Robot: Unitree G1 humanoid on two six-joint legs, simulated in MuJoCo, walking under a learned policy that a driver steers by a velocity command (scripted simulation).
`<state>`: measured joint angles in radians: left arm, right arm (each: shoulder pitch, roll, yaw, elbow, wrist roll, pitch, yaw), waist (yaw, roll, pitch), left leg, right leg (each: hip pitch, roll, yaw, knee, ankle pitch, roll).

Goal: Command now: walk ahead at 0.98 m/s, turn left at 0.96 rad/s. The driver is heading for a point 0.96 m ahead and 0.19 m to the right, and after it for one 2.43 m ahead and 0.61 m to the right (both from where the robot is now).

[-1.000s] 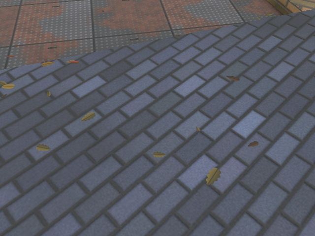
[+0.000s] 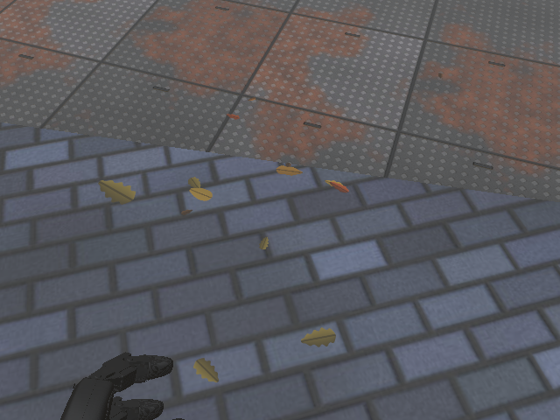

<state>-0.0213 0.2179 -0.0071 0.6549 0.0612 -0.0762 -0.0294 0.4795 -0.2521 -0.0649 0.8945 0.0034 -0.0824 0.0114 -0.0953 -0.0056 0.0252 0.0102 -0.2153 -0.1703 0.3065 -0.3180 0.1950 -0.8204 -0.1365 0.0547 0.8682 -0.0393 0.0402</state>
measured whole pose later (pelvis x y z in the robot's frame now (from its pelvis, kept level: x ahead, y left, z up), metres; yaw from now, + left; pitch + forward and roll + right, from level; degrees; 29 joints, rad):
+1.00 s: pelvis +0.88 +0.02 -0.04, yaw -16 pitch +1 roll +2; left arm 0.01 0.31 0.03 0.61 0.02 -0.02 -0.09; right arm 0.52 -0.28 -0.04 0.90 -0.03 -0.08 -0.02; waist -0.05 -0.04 0.03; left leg 0.22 0.07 0.32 0.59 -0.38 -0.06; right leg -0.60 0.04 -0.14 0.71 -0.14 -0.21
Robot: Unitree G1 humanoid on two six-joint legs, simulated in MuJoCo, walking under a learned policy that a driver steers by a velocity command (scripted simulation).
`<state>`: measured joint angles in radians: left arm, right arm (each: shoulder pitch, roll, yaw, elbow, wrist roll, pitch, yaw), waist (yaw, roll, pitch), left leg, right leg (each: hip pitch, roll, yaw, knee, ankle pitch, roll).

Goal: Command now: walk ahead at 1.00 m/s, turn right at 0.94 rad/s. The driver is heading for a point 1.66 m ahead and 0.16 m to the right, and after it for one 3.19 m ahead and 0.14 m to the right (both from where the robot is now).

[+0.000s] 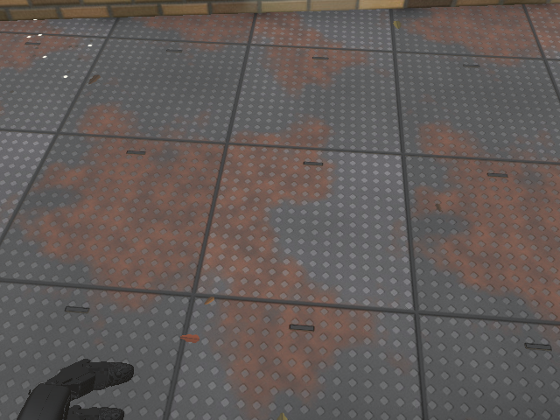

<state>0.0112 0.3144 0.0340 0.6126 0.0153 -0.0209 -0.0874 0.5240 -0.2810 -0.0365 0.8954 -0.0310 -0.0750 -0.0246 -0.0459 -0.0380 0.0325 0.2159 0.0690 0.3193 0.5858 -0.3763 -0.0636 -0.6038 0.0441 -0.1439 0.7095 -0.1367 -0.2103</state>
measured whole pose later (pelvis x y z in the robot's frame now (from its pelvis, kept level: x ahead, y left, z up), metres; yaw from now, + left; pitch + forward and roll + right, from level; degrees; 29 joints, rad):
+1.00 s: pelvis +0.40 -0.04 -0.08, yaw -15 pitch +4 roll +1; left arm 0.13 0.16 -0.05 0.45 0.06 -0.02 0.01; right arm 0.32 -0.30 -0.09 0.67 -0.05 0.04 -0.04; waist -0.02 0.01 -0.05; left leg -0.47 -0.17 -0.33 0.67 -0.28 0.01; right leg -0.63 -0.02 -0.07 1.36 -0.79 -0.07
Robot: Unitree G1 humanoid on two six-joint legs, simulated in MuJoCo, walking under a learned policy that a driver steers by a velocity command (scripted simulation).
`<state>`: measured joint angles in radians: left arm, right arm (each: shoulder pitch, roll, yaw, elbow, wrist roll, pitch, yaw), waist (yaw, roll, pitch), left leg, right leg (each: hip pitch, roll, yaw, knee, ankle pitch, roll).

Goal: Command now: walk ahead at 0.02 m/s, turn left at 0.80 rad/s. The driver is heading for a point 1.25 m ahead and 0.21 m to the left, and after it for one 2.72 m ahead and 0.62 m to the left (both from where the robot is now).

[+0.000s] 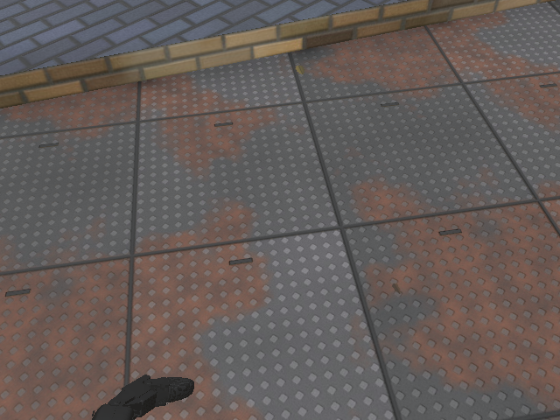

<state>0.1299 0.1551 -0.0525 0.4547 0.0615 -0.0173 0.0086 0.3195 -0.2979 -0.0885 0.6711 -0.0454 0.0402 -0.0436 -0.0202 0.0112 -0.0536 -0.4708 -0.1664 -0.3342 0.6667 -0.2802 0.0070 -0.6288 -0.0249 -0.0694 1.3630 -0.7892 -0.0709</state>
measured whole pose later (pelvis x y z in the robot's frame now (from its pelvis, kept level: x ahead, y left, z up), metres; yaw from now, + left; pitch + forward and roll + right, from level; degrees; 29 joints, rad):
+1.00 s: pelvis +0.26 +0.23 -0.05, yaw +23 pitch +1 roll +1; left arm 0.07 0.21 0.04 0.79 0.00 -0.02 -0.07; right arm 0.51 -0.20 -0.02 0.96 -0.03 -0.10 -0.03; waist -0.03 0.01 0.05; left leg 0.28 -0.06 0.27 0.19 -0.46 0.01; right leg -0.75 0.02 -0.12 0.77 0.00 -0.17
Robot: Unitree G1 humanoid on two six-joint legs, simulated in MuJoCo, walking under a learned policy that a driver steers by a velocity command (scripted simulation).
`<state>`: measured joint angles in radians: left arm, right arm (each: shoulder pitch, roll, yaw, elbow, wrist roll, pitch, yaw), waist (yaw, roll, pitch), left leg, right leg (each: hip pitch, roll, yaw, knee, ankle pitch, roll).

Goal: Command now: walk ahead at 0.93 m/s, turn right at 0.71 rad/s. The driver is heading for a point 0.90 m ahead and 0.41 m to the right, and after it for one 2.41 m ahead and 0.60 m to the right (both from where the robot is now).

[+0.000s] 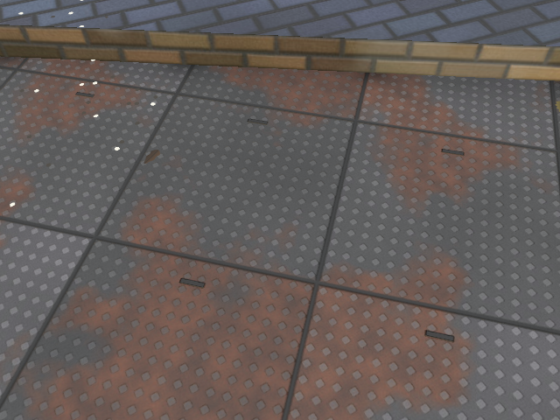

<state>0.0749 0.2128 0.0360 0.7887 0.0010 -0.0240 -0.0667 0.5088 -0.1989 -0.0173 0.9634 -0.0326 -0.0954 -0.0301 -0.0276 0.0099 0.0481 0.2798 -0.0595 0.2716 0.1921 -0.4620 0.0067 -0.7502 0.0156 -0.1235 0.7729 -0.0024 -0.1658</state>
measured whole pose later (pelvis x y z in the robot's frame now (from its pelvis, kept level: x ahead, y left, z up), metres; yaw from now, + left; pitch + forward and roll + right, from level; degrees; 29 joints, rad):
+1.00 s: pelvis +0.82 -0.33 -0.01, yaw -53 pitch +1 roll +2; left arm 0.04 0.28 0.02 0.66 0.04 -0.03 -0.04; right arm 0.47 -0.24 -0.02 0.88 -0.02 -0.06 -0.01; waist -0.05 -0.02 0.05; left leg 0.01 0.09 0.14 1.12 -0.42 0.00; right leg -0.57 0.08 -0.12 0.77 -0.24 -0.20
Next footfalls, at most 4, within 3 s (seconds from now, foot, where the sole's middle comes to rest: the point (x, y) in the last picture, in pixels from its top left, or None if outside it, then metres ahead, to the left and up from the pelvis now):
0.06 right None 0.22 -0.03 -0.74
0.50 left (301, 314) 0.71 -0.02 -0.75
0.96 right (459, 246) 0.89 -0.47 -0.74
1.40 left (510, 150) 1.25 -0.71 -0.74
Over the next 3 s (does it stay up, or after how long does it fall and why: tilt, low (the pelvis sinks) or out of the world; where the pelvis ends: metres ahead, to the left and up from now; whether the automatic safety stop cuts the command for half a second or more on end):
stays up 2.34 -0.73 0.14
